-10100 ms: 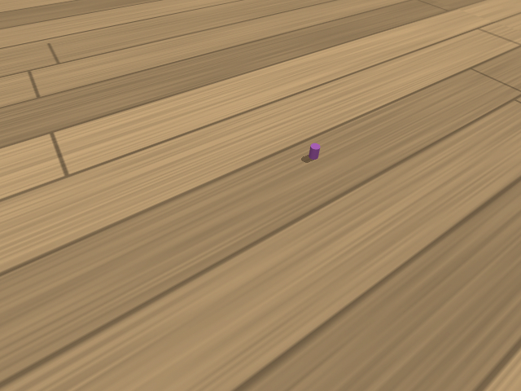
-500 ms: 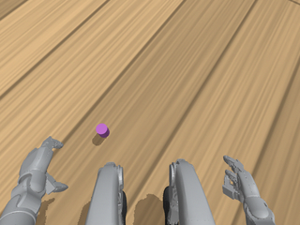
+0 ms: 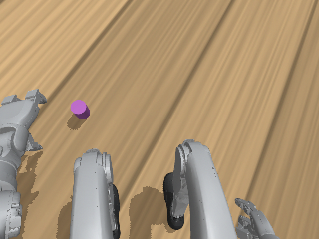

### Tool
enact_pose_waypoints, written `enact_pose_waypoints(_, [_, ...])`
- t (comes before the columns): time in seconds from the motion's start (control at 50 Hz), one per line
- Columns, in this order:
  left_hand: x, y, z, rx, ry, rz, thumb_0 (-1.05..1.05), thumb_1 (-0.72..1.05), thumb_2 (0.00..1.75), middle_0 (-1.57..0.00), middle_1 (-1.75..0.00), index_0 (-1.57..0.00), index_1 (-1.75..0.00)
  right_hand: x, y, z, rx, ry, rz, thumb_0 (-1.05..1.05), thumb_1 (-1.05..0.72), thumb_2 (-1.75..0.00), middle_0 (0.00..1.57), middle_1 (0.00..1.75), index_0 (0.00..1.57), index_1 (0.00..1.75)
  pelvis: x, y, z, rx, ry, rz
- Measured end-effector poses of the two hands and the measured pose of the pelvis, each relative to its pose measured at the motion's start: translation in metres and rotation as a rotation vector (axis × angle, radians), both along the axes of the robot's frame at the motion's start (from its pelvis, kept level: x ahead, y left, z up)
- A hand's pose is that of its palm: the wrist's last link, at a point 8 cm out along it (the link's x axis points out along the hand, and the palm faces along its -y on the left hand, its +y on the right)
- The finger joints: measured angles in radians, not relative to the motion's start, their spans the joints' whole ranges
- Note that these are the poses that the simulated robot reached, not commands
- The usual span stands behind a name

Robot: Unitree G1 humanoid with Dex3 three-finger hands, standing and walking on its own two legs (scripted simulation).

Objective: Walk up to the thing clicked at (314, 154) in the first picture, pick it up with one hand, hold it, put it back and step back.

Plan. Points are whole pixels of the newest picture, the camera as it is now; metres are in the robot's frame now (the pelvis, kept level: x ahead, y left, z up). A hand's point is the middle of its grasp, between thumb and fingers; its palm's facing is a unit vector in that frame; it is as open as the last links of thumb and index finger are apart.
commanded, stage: rise first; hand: left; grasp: from above
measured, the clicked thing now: (81, 110) +0.51 +0.23 -0.37
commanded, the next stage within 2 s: none
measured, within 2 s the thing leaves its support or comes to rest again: neither
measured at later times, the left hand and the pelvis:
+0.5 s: hand (45, 117) +0.44 +0.29 -0.21, palm faces -0.48 -0.04 -0.88, open 13.8 cm; pelvis +0.00 +0.00 -0.04, yaw -1 degrees
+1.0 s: hand (49, 114) +0.45 +0.29 -0.24, palm faces -0.46 -0.03 -0.89, open 13.9 cm; pelvis +0.01 +0.00 -0.06, yaw -2 degrees
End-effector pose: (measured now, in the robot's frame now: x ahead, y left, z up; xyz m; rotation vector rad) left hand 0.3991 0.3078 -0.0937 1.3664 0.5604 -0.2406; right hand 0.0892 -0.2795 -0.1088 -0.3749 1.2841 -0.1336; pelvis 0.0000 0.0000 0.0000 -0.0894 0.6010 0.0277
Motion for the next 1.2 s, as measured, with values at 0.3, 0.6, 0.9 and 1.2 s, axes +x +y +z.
enact_pose_waypoints(0.3, [0.028,-0.006,-0.045,0.087,-0.007,-0.109,0.0,-0.48,0.99,-0.13,-0.96,-0.13,-0.96,-0.018,0.005,-0.02,-0.013,0.094,0.01,0.0,-0.91,-0.9,0.2,0.3,0.2,0.3,0.0,0.008,-0.029,-0.019,0.017,0.005])
enact_pose_waypoints(0.6, [0.05,-0.014,-0.066,0.116,-0.021,-0.148,0.0,-0.49,0.98,-0.11,-1.01,-0.12,-1.0,-0.03,0.002,-0.045,0.016,0.164,0.027,0.0,-0.91,-0.91,0.2,0.3,0.2,0.3,0.005,0.001,-0.049,-0.013,0.018,-0.012])
enact_pose_waypoints(0.9, [0.056,-0.014,-0.086,0.115,-0.03,-0.151,0.0,-0.51,0.99,-0.09,-1.04,-0.11,-1.02,-0.03,0.0,-0.046,-0.013,0.184,0.025,0.0,-0.91,-0.91,0.2,0.3,0.2,0.3,0.01,0.004,-0.059,-0.021,0.032,-0.015])
enact_pose_waypoints(1.2, [0.065,-0.019,-0.093,0.119,-0.021,-0.137,0.0,-0.52,1.0,-0.1,-1.03,-0.11,-1.03,-0.034,0.0,-0.051,0.003,0.192,0.028,0.0,-0.92,-0.91,0.2,0.3,0.2,0.3,0.011,0.003,-0.063,-0.02,0.032,-0.018])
